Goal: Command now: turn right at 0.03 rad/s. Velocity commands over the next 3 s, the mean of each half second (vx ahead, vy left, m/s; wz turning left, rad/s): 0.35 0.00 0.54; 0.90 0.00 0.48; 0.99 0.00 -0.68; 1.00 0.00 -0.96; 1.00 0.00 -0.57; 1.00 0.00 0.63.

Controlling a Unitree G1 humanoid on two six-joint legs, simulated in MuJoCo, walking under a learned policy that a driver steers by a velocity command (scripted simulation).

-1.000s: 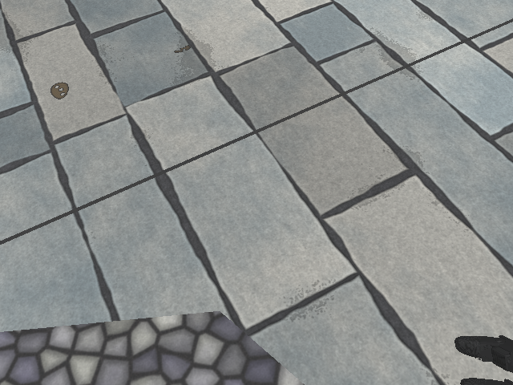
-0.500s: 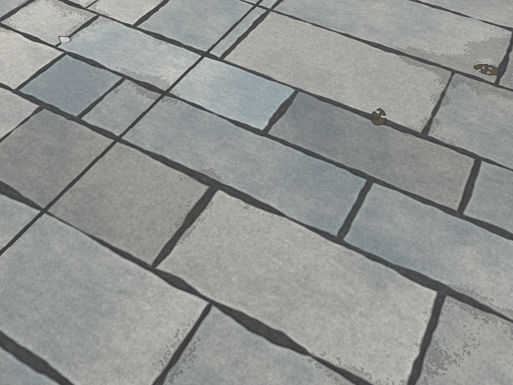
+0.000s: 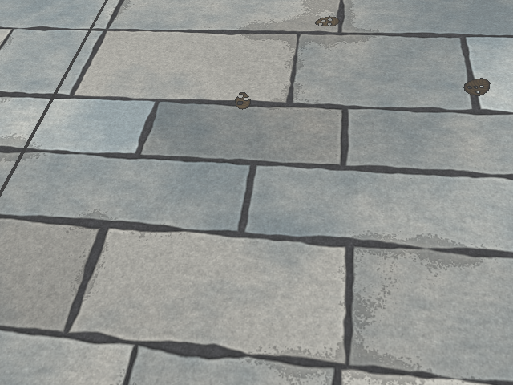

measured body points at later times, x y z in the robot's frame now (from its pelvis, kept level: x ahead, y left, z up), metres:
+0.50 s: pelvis +0.10 +0.09 -0.01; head +0.12 +0.13 +0.44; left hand +0.18 +0.41 -0.11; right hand +0.23 -0.17 -0.11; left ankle +0.00 +0.14 -0.74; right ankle +0.09 -0.07 -0.66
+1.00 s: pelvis +0.47 +0.27 -0.01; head +0.47 +0.29 +0.44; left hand +0.28 +0.48 -0.13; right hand +0.78 +0.20 -0.07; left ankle +0.42 +0.39 -0.67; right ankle +0.51 +0.15 -0.74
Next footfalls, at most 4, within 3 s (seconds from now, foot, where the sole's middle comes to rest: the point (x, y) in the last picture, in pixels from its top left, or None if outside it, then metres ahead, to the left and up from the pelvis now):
0.38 left None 0.04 0.16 -0.78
0.78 right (223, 342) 0.55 0.17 -0.78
1.18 left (65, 306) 0.67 0.63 -0.78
1.62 right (127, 174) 1.14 0.51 -0.78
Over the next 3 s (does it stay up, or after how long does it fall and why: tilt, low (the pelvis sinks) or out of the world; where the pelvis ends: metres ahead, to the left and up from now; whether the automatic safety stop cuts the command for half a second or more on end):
stays up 1.99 0.17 -0.04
